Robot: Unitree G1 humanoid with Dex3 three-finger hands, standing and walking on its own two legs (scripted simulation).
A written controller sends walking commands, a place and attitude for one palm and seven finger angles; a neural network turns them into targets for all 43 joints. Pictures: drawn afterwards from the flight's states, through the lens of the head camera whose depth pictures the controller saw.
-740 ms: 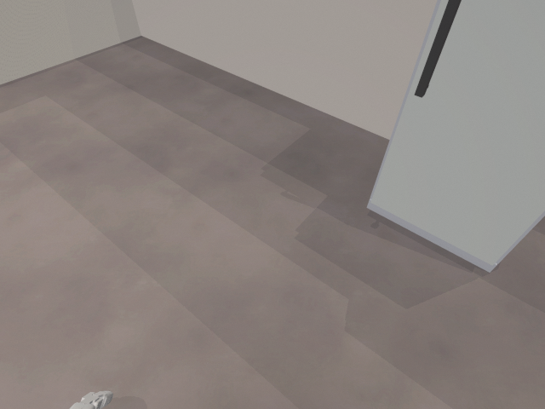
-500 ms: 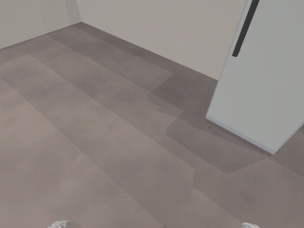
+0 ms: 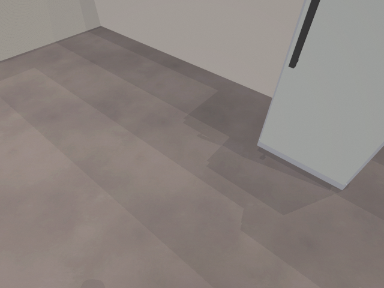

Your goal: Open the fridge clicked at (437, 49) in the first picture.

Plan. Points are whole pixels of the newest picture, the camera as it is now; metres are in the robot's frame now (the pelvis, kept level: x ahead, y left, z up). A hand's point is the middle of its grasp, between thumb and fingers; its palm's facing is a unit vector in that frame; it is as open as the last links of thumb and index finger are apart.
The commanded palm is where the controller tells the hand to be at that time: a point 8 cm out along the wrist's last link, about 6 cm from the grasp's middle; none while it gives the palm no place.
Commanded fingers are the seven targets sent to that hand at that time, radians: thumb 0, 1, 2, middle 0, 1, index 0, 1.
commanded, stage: stand and wait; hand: left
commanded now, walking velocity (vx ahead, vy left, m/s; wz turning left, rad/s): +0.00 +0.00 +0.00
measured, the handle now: (311, 16) +1.10 -0.43 +0.14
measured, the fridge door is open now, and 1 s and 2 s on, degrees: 0 0 0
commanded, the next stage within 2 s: look at it before walking up in 0.08 s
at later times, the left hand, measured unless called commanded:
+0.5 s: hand out of the picture +0.08 +0.24 -0.15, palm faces -0.04 -0.94 -0.33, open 7.4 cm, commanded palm none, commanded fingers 0.00 0.90 0.90 -0.20 -0.30 -0.20 -0.30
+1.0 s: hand out of the picture +0.07 +0.22 -0.17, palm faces -0.04 -0.96 -0.27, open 7.4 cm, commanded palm none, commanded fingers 0.00 0.90 0.90 -0.20 -0.30 -0.20 -0.30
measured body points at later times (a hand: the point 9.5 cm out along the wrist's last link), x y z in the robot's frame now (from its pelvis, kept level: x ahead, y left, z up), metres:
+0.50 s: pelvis +0.00 -0.01 +0.00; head +0.00 -0.01 +0.45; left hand +0.08 +0.29 -0.13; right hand +0.07 -0.30 -0.13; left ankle +0.00 +0.12 -0.74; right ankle +0.00 -0.12 -0.74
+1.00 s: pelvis +0.03 +0.00 +0.00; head +0.02 +0.00 +0.45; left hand +0.07 +0.27 -0.15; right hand +0.08 -0.28 -0.15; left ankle +0.00 +0.12 -0.74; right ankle +0.00 -0.12 -0.74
